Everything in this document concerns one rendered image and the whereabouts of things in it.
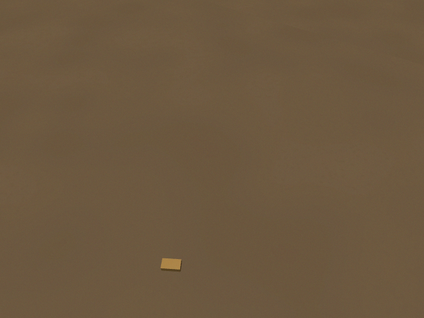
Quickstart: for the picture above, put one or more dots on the small box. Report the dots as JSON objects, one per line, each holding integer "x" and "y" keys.
{"x": 169, "y": 264}

